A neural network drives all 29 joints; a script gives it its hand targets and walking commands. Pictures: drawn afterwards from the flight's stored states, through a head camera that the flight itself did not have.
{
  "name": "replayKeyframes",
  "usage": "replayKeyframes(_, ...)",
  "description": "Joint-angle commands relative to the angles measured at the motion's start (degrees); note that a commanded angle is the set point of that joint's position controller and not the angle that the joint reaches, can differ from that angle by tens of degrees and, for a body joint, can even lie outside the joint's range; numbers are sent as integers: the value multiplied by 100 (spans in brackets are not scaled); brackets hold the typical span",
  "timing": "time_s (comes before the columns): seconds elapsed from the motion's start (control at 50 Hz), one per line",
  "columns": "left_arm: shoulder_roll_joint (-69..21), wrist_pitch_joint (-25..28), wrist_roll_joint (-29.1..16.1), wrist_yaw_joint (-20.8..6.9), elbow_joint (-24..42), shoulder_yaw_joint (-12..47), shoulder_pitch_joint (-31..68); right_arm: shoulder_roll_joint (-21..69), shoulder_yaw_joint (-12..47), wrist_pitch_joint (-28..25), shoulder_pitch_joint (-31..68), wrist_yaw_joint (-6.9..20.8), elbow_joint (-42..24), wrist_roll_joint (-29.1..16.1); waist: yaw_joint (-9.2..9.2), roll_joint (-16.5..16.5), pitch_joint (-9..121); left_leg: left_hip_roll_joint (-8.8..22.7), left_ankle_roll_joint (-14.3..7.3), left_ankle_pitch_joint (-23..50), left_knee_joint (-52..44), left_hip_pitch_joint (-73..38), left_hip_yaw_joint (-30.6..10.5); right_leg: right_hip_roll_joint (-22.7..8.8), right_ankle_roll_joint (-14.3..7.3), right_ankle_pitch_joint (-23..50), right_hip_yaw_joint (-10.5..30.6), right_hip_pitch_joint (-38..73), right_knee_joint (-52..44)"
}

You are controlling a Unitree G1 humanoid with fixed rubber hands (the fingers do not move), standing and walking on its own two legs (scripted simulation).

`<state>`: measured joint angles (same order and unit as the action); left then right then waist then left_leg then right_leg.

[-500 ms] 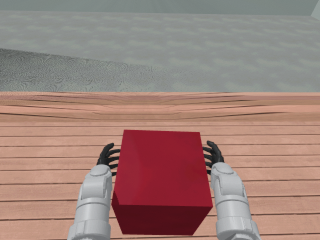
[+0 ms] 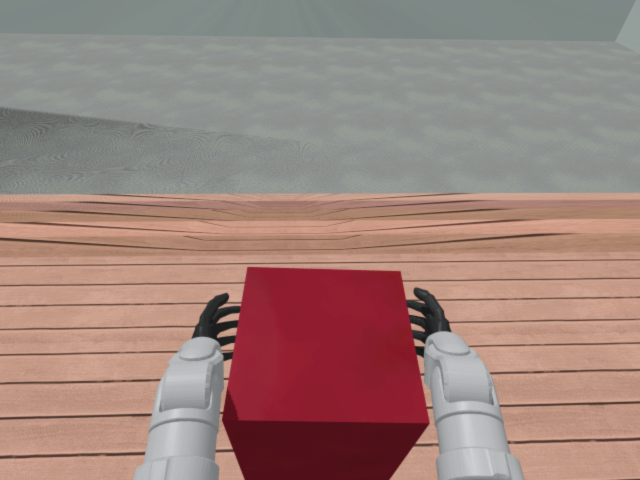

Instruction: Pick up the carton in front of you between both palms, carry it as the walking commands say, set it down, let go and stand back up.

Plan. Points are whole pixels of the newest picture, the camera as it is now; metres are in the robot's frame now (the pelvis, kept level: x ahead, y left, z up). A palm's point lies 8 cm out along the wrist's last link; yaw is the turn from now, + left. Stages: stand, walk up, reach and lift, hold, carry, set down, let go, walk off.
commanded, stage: reach and lift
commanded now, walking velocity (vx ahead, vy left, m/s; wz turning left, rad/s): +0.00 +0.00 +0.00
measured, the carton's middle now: (320, 379) +0.28 +0.00 -0.04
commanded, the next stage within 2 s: hold in 0.20 s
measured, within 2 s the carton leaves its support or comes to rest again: neither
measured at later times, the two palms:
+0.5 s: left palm (204, 346) +0.28 +0.15 +0.05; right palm (443, 340) +0.28 -0.15 +0.05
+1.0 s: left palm (204, 343) +0.28 +0.15 +0.05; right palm (442, 338) +0.28 -0.15 +0.06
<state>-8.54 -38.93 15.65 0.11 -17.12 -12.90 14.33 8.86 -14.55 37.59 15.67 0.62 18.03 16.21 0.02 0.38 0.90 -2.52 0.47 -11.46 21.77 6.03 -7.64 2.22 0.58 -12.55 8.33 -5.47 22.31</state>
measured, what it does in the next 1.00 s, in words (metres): stands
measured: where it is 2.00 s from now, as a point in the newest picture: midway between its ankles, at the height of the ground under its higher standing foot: outside the picture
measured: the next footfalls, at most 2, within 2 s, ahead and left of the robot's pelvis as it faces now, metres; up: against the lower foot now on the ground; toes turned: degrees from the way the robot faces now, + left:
left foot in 2.00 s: +0.16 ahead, +0.09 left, +0.00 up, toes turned +8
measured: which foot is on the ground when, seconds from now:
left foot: down 0.00-1.00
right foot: down 0.00-1.00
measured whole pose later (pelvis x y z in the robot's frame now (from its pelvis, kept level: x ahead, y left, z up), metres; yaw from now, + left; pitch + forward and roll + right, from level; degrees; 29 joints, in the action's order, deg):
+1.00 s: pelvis -0.01 +0.00 +0.00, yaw +0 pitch -7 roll +0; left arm -8.9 -44.0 16.3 -0.5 -13.9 -13.3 16.0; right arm 9.3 -15.0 42.5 17.2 1.1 14.9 16.7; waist 0.0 0.4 -0.4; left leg -2.3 0.5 -10.6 20.5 2.8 -7.1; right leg 2.1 0.5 -11.7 7.9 -2.3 21.1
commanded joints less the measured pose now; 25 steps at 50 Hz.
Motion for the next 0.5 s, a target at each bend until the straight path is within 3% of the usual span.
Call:
replayKeyframes(0.0,-5348,175,-1432,-1356,337,3084,2752,5402,3082,-27,2323,1365,-12,-1352,3,-32,1331,-309,85,1354,-225,-570,345,333,70,1432,-394,226,-278)
replayKeyframes(0.16,-5291,71,-1456,-1361,468,3106,2762,5400,3132,81,2335,1349,-151,-1399,-17,-6,1247,-321,77,1270,-263,-577,349,325,87,1402,-377,273,-323)
replayKeyframes(0.26,-5323,-78,-1695,-1353,940,3487,2874,5449,3488,239,2408,1313,-618,-1617,20,0,1498,-334,90,1513,-297,-777,316,319,110,1715,-354,480,-370)
replayKeyframes(0.38,-5028,-338,-1429,-1330,601,3062,2773,5152,3072,493,2347,1296,-293,-1393,14,-1,726,-303,71,670,-480,-519,372,291,66,839,-401,260,-548)
replayKeyframes(0.48,-5169,-308,-1460,-1377,590,3071,3155,5272,3089,461,2737,1356,-290,-1420,3,-21,880,-278,58,568,-425,-540,381,282,49,712,-430,239,-500)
